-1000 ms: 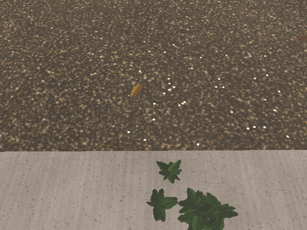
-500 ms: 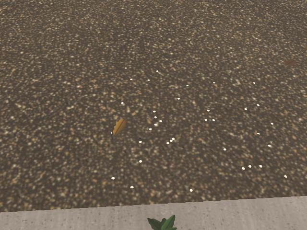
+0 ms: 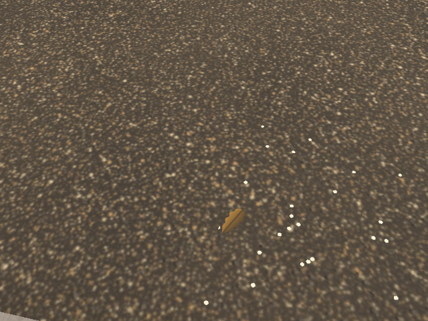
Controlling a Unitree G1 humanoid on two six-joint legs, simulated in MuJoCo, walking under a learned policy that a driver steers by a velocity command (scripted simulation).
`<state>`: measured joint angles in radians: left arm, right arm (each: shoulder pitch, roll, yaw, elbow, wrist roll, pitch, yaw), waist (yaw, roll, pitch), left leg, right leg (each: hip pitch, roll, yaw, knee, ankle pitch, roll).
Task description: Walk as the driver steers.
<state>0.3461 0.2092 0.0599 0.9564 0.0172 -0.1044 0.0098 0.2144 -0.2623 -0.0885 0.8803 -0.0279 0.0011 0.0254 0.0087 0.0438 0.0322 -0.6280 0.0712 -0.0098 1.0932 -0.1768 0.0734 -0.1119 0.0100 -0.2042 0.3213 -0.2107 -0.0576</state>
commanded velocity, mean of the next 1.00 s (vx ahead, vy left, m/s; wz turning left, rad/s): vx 0.22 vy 0.00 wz -0.10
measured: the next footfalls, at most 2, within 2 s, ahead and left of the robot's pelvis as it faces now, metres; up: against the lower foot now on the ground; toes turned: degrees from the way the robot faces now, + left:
left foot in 0.26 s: +0.27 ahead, +0.13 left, +0.00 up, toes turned +14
right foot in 0.86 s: +0.23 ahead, -0.05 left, +0.00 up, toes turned -11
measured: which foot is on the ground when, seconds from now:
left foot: up 0.00-0.24, down 0.26-0.86, up 0.88-1.00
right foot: down 0.00-0.26, up 0.28-0.84, down 0.86-1.00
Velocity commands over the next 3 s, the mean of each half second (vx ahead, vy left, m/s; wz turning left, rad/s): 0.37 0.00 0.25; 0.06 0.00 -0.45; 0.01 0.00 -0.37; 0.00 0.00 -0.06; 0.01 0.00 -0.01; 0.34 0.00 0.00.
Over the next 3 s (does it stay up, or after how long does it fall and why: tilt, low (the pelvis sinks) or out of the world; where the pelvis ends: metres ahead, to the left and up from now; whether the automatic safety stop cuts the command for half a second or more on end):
stays up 0.29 0.01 -0.01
